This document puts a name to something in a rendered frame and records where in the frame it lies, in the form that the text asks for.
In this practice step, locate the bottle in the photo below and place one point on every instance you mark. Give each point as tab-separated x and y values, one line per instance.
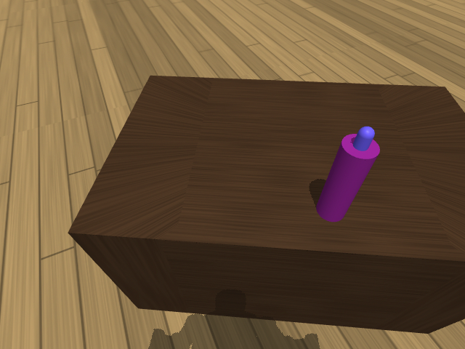
353	161

